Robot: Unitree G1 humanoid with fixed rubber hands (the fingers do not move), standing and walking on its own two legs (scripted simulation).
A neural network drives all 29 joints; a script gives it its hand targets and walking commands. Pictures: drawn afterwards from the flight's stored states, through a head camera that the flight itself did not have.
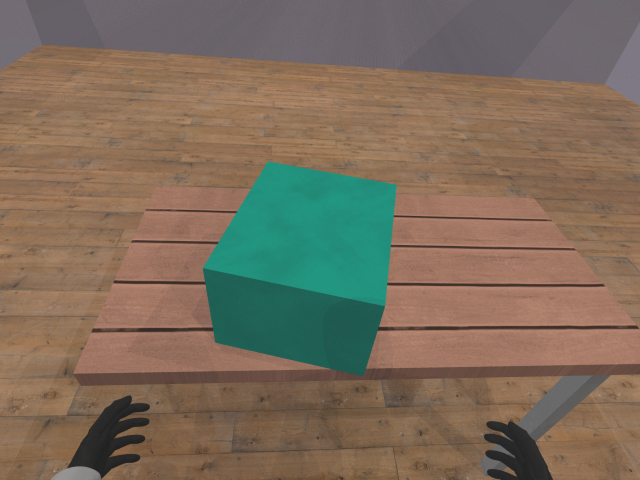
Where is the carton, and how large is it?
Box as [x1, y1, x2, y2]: [203, 162, 396, 375]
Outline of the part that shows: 267,162 203,267 215,342 363,375 385,302 396,185 279,163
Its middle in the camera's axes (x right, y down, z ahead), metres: -0.02 +0.03 +0.68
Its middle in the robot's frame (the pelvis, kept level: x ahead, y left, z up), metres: +0.49 +0.00 -0.01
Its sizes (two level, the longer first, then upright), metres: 0.298 0.250 0.178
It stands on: a table, 0.68 m high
